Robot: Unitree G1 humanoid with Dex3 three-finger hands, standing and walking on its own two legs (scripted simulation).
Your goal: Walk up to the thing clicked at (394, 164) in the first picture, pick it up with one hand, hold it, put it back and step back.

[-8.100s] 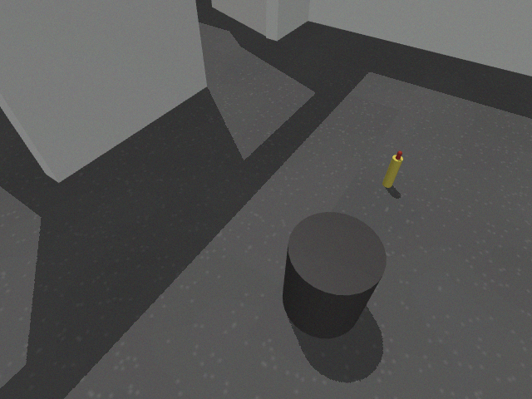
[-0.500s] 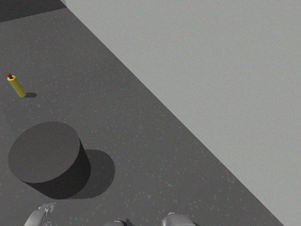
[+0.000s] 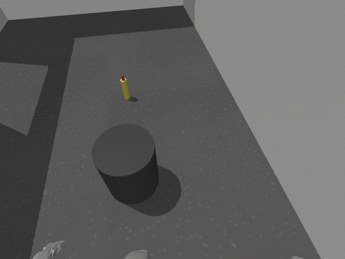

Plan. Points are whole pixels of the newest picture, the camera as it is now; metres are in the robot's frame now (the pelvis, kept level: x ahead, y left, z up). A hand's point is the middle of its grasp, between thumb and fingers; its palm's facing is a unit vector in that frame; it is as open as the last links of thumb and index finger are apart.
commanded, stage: walk up
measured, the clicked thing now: (125, 86) +1.40 +0.49 -0.66
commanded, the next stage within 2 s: none
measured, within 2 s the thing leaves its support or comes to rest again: neither
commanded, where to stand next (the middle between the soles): +0.08 +0.03 m, yaw +93 degrees
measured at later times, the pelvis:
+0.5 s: pelvis +0.04 -0.03 -0.01, yaw +28 degrees
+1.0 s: pelvis +0.03 -0.05 -0.02, yaw +53 degrees
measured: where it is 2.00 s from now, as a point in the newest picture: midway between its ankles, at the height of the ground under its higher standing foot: outside the picture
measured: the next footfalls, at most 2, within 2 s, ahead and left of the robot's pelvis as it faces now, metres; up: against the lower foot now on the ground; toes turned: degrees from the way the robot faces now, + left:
left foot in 0.16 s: +0.04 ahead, +0.12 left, +0.00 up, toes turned +13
right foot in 0.54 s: +0.17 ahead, -0.10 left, +0.00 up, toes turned +31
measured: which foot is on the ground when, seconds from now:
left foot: up 0.00-0.14, down 0.16-0.54, up 0.56-0.98, down 1.00-1.00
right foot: down 0.00-0.18, up 0.20-0.52, down 0.54-1.00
